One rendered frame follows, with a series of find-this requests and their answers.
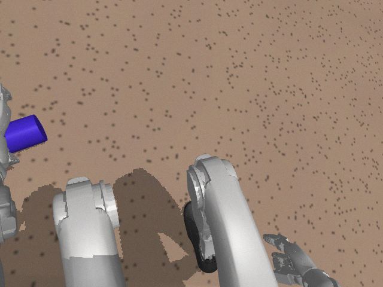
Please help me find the can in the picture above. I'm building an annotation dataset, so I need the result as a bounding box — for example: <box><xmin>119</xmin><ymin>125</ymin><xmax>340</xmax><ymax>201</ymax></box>
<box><xmin>4</xmin><ymin>115</ymin><xmax>48</xmax><ymax>153</ymax></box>

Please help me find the right robot foot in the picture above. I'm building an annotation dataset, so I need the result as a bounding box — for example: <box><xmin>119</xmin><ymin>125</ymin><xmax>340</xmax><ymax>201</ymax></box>
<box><xmin>183</xmin><ymin>202</ymin><xmax>217</xmax><ymax>273</ymax></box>

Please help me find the right robot hand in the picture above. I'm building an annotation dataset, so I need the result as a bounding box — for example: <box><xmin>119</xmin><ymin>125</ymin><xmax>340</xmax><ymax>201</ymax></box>
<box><xmin>263</xmin><ymin>234</ymin><xmax>318</xmax><ymax>286</ymax></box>

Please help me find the left robot arm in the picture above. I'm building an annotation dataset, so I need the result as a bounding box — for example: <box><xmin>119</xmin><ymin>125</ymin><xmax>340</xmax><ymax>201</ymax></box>
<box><xmin>0</xmin><ymin>134</ymin><xmax>18</xmax><ymax>287</ymax></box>

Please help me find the right robot arm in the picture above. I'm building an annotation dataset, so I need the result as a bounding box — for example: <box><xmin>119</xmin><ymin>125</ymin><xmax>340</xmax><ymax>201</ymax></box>
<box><xmin>302</xmin><ymin>268</ymin><xmax>341</xmax><ymax>287</ymax></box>

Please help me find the left robot hand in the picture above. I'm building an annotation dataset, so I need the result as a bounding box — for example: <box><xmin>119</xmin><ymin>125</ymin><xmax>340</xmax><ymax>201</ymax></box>
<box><xmin>0</xmin><ymin>83</ymin><xmax>20</xmax><ymax>166</ymax></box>

